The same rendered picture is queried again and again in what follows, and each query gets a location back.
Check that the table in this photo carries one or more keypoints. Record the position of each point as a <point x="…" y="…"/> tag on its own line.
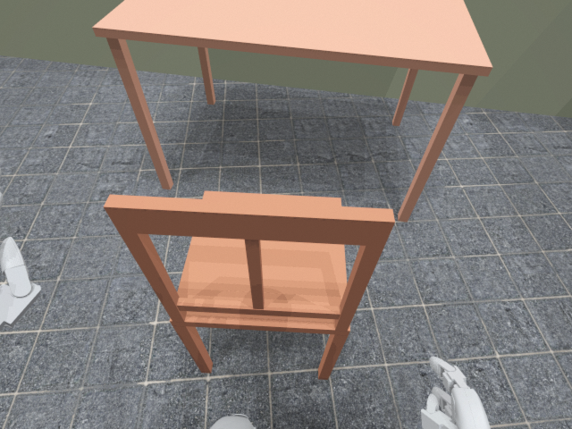
<point x="430" y="35"/>

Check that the chair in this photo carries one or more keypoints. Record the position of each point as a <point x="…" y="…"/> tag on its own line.
<point x="260" y="262"/>

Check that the robot right hand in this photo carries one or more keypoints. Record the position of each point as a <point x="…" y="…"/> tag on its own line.
<point x="463" y="407"/>

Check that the robot left hand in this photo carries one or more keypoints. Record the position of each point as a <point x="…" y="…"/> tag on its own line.
<point x="19" y="296"/>

